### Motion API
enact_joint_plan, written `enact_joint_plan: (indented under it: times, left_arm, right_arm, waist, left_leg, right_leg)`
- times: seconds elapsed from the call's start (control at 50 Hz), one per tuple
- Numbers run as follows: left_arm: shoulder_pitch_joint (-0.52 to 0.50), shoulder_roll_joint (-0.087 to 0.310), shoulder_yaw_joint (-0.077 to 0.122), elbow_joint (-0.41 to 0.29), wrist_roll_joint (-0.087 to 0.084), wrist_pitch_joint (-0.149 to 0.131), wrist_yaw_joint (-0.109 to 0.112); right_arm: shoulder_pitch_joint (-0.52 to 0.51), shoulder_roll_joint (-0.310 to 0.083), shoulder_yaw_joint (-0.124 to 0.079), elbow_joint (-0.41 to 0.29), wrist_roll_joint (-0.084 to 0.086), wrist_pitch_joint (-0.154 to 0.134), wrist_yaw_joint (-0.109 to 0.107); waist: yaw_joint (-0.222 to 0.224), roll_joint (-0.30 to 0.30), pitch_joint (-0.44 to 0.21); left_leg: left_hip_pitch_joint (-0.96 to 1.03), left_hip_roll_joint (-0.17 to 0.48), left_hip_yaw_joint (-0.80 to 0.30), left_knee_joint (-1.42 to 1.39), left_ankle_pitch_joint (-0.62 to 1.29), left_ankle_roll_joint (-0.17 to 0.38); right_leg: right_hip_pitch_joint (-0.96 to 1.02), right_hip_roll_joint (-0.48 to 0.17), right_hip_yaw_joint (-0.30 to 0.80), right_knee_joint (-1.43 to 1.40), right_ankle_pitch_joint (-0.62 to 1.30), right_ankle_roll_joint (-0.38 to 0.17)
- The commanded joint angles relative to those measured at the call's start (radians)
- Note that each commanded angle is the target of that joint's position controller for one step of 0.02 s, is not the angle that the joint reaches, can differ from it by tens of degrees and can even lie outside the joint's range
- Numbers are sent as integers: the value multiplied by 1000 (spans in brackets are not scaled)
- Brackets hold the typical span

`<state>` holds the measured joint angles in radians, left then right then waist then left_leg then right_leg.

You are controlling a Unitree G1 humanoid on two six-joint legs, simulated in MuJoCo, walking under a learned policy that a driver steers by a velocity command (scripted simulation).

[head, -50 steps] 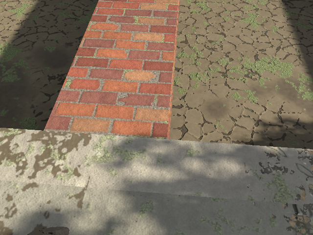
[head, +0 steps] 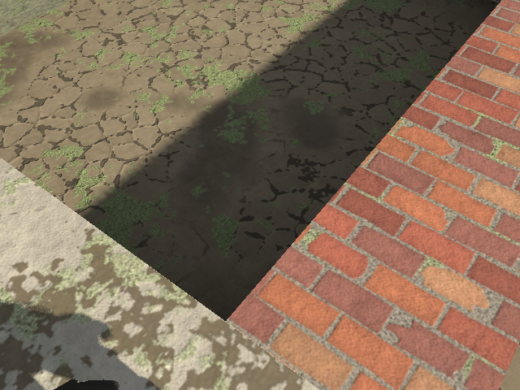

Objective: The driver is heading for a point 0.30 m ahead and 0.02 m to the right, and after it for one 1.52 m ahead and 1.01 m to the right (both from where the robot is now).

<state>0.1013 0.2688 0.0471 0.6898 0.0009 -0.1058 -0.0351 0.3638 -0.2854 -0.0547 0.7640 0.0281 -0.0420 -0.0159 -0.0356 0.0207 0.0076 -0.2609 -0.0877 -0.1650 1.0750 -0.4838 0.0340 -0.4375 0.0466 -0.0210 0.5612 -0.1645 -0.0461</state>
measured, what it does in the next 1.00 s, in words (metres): walks ahead, turning right: left foot, then right foot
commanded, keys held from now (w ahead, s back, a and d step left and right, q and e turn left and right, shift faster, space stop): w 0.12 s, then e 0.88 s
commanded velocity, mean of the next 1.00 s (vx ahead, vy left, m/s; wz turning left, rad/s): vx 0.18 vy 0.00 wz -0.34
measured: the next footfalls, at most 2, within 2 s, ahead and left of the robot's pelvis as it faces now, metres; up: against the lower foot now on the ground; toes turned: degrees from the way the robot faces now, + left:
left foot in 0.36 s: +0.34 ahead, +0.12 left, +0.00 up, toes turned -7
right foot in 0.76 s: +0.21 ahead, -0.13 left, +0.00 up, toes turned -20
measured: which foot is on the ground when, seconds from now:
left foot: up 0.00-0.34, down 0.36-0.76, up 0.78-1.00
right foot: down 0.00-0.38, up 0.40-0.74, down 0.76-1.00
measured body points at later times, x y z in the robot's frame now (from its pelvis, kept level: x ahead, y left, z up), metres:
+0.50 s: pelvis +0.19 +0.02 +0.01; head +0.23 +0.03 +0.45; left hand +0.27 +0.30 -0.13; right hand +0.37 -0.23 -0.07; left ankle +0.30 +0.13 -0.72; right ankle +0.11 -0.10 -0.64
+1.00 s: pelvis +0.18 -0.02 +0.02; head +0.19 -0.07 +0.47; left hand +0.41 +0.18 -0.06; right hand +0.23 -0.35 -0.09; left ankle +0.27 +0.11 -0.64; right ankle +0.17 -0.11 -0.72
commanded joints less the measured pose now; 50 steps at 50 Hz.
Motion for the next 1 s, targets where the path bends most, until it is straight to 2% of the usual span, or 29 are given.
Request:
enact_joint_plan:
  times: [0.02, 0.04, 0.06, 0.1, 0.16, 0.2, 0.28, 0.32, 0.34, 0.36, 0.38, 0.4, 0.42, 0.44, 0.46, 0.5, 0.56, 0.62, 0.66, 0.72, 0.74, 0.76, 0.78, 0.8, 0.82, 0.86, 0.88, 0.92, 1.0]
  left_arm:
    - [187, 127, 34, 1, -3, 16, 17]
    - [156, 109, 25, 1, 7, 14, 18]
    - [143, 100, 20, 3, 13, 11, 19]
    - [154, 96, 18, 20, 2, 4, 18]
    - [185, 137, 25, 49, 0, 14, 29]
    - [209, 150, 25, 64, -8, 36, 39]
    - [294, 165, 27, 94, -24, 74, 54]
    - [293, 159, 26, 85, -21, 100, 68]
    - [264, 159, 26, 70, -24, 106, 74]
    - [256, 132, 19, 50, -16, 104, 76]
    - [303, 60, -5, 13, 10, 96, 74]
    - [437, 66, -14, 23, 1, 97, 65]
    - [447, 156, 19, 36, -19, 110, 62]
    - [359, 165, 29, 16, -37, 132, 71]
    - [320, 158, 34, 6, -39, 156, 85]
    - [329, 141, 43, 6, -39, 193, 99]
    - [331, 101, 38, -15, -30, 198, 96]
    - [246, 77, 23, -52, -14, 192, 69]
    - [233, 93, 24, -51, -20, 186, 51]
    - [274, 100, 37, -30, -13, 184, 32]
    - [306, 111, 46, -12, -8, 185, 32]
    - [303, 171, 63, -28, 0, 178, 44]
    - [271, 303, 84, -72, 2, 171, 57]
    - [287, 299, 78, -68, 51, 143, 51]
    - [225, 279, 70, -79, 65, 128, 54]
    - [105, 209, 49, -105, 16, 125, 63]
    - [92, 188, 41, -110, 4, 125, 67]
    - [108, 162, 33, -121, -1, 125, 68]
    - [143, 171, 40, -130, -12, 123, 80]
  right_arm:
    - [-102, -144, -26, -116, -7, -28, 1]
    - [-110, -129, -29, -120, -19, -28, 2]
    - [-89, -109, -26, -113, -17, -27, 5]
    - [-67, -75, -18, -106, -16, -21, 4]
    - [-169, -35, 3, -143, -41, -24, 0]
    - [-213, -12, 16, -147, -42, -27, 2]
    - [-290, -40, 5, -155, -36, -31, 13]
    - [-282, -67, -7, -159, -47, -26, 16]
    - [-238, -71, -13, -147, -56, -30, 18]
    - [-182, -111, -24, -139, -68, -36, 13]
    - [-92, -190, -41, -148, -89, -34, 4]
    - [-69, -155, -31, -143, -63, -12, 12]
    - [-105, -119, -25, -153, -42, 6, 18]
    - [-166, -92, -17, -157, -43, 18, 18]
    - [-238, -64, -6, -159, -47, 25, 17]
    - [-328, -53, -2, -165, -58, 24, 14]
    - [-350, -58, -11, -147, -56, 15, 1]
    - [-352, -92, -27, -135, -46, 22, -8]
    - [-342, -129, -41, -122, -40, 34, -10]
    - [-350, -133, -45, -100, -3, 48, -9]
    - [-341, -112, -42, -85, 7, 52, -8]
    - [-303, -72, -37, -69, 4, 60, -5]
    - [-342, -52, -30, -128, -21, 60, -8]
    - [-465, -85, -42, -160, -19, 56, -19]
    - [-446, -92, -47, -154, -3, 62, -27]
    - [-364, -108, -60, -102, -26, 77, -38]
    - [-341, -104, -60, -91, -31, 74, -38]
    - [-338, -88, -58, -91, -19, 62, -33]
    - [-361, -68, -43, -101, -16, 46, -25]
  waist:
    - [105, -54, -23]
    - [70, -65, 2]
    - [48, -98, 3]
    - [36, -132, -17]
    - [48, -93, 0]
    - [63, -102, -19]
    - [90, -125, -57]
    - [69, -137, -60]
    - [33, -132, -70]
    - [8, -83, -114]
    - [-2, 120, -256]
    - [15, 270, -433]
    - [17, 177, -376]
    - [20, 141, -253]
    - [33, 116, -163]
    - [72, 140, -76]
    - [86, 153, -80]
    - [62, 143, -109]
    - [44, 153, -128]
    - [80, 129, -114]
    - [92, 89, -85]
    - [79, -122, -24]
    - [66, -391, 38]
    - [128, -294, 28]
    - [93, -255, 26]
    - [37, -177, -1]
    - [26, -160, -28]
    - [33, -128, -74]
    - [57, -158, -84]
  left_leg:
    - [-512, 113, 24, 247, 93, -14]
    - [-473, 154, 34, 174, 145, -11]
    - [-419, 173, 46, 130, 176, -12]
    - [-387, 181, 77, 62, 191, -26]
    - [-371, 176, 115, -153, 251, -59]
    - [-285, 139, 141, -306, 374, -72]
    - [-190, 66, 129, -493, 512, -67]
    - [-135, 56, 116, -579, 521, -37]
    - [-51, 65, 119, -644, 606, -13]
    - [105, 148, 74, -672, 855, 26]
    - [402, 416, -134, -580, 1301, 146]
    - [512, 593, -305, -560, 1264, 287]
    - [405, 544, -297, -628, 964, 280]
    - [315, 481, -221, -671, 717, 245]
    - [197, 430, -146, -721, 584, 221]
    - [-13, 378, -36, -787, 484, 195]
    - [-38, 372, 61, -797, 515, 200]
    - [-11, 376, 125, -777, 481, 193]
    - [4, 395, 131, -770, 442, 188]
    - [-46, 400, 169, -700, 327, 138]
    - [-109, 374, 200, -617, 253, 85]
    - [-236, 274, 304, -398, 107, -10]
    - [-493, 108, 310, -154, -161, -90]
    - [-494, 91, 139, 10, -180, -64]
    - [-475, 105, 112, 70, -92, -46]
    - [-423, 112, 105, 98, 62, -52]
    - [-389, 100, 116, 121, 108, -64]
    - [-379, 84, 117, 103, 168, -75]
    - [-361, 77, 91, -110, 177, -102]
  right_leg:
    - [432, -351, 518, -293, -189, -193]
    - [351, -307, 444, -314, -117, -177]
    - [298, -273, 390, -335, -58, -167]
    - [270, -245, 314, -353, 65, -182]
    - [247, -233, 227, -338, 428, -199]
    - [230, -187, 149, -300, 602, -170]
    - [295, -182, 173, -196, 572, -130]
    - [309, -184, 241, -116, 467, -106]
    - [283, -171, 251, -60, 413, -86]
    - [205, -111, 229, 65, 295, -42]
    - [-14, -13, 163, 365, -140, 21]
    - [-112, 29, 135, 607, -622, 50]
    - [-153, -14, 149, 715, -576, 71]
    - [-221, -38, 111, 763, -502, 88]
    - [-226, -58, 103, 751, -438, 110]
    - [-125, -67, 93, 750, -338, 137]
    - [-73, -75, 61, 639, -262, 136]
    - [15, -112, 30, 406, -216, 114]
    - [89, -105, -7, 316, -201, 94]
    - [220, -59, -74, 110, -101, 34]
    - [274, -45, -50, 28, -87, -1]
    - [308, -152, 159, -137, 36, -62]
    - [298, -392, 550, -264, 130, -220]
    - [192, -431, 626, -335, 62, -300]
    - [178, -389, 523, -321, 13, -258]
    - [178, -289, 389, -269, 7, -157]
    - [177, -265, 357, -253, 69, -149]
    - [242, -242, 342, -228, 135, -151]
    - [342, -236, 386, -203, 178, -160]
Keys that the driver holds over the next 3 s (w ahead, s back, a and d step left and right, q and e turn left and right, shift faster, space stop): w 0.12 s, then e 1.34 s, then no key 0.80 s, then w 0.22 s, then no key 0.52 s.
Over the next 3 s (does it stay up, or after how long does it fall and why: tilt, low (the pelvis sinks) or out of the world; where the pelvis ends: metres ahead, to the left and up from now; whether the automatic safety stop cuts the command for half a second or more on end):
stays up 0.26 -0.07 0.01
